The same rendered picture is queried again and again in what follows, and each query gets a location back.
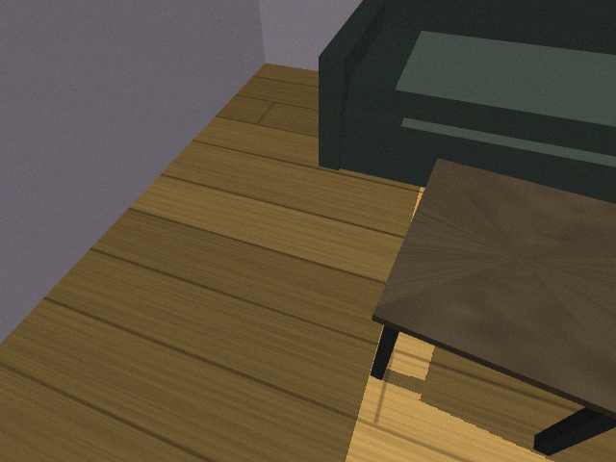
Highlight coffee table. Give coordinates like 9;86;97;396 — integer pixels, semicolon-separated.
370;158;616;456

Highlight sofa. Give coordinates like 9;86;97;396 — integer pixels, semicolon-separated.
319;0;616;204

